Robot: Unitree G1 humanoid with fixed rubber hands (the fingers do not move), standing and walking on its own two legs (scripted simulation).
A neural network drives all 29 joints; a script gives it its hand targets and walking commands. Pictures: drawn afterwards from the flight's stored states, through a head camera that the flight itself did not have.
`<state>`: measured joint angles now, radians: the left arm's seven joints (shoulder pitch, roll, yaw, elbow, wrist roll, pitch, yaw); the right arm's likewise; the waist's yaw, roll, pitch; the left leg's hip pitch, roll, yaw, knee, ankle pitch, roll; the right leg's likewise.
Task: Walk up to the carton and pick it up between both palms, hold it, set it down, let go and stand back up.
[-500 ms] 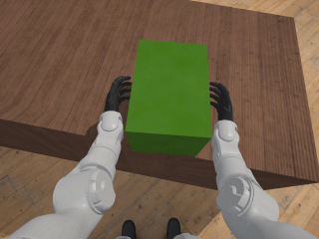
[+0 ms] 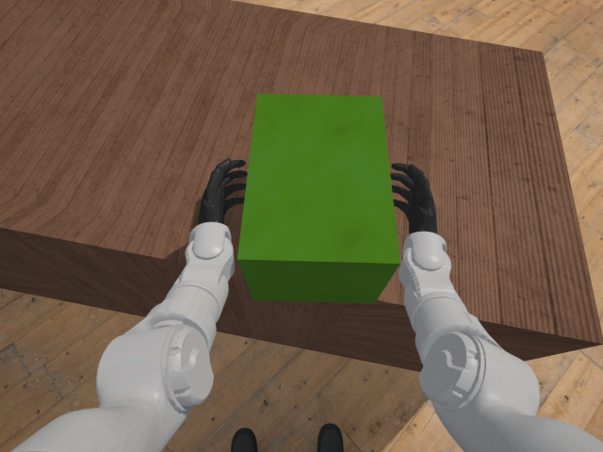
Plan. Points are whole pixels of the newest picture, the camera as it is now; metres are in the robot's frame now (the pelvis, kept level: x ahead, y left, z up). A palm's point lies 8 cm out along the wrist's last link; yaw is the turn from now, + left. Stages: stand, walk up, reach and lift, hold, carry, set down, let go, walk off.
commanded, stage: reach and lift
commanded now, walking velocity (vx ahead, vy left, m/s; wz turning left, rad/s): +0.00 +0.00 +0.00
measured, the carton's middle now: (316, 199) +0.47 -0.04 -0.05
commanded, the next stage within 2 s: none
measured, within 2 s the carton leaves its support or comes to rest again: neither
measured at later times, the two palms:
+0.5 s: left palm (200, 216) +0.39 +0.12 +0.04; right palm (428, 221) +0.38 -0.17 +0.05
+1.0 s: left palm (184, 205) +0.39 +0.13 +0.08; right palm (431, 203) +0.38 -0.16 +0.09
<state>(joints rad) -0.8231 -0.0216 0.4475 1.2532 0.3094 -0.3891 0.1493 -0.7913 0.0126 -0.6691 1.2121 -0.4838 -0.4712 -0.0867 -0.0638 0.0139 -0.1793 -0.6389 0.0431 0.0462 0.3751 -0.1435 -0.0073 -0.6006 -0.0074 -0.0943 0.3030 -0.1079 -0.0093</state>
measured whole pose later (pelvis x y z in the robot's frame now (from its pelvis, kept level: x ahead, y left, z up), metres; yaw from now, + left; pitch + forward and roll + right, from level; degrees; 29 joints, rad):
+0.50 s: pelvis -0.03 +0.00 +0.00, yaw -1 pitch +16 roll +0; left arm -0.86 0.03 0.42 1.31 0.23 -0.32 0.13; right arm -0.83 0.03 -0.63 1.21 -0.46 -0.35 -0.11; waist -0.04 0.00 -0.17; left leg -0.53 0.04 0.07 0.37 -0.12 0.00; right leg -0.53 -0.01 -0.07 0.34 -0.10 -0.01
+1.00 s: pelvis -0.01 +0.00 +0.01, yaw +1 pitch +8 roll -1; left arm -0.72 0.01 0.27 1.10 0.12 -0.15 0.15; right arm -0.74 -0.01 -0.28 1.09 -0.11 -0.20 -0.13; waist -0.07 0.02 -0.14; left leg -0.34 0.04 0.03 0.37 -0.17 -0.01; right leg -0.28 -0.01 -0.10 0.29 -0.13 0.00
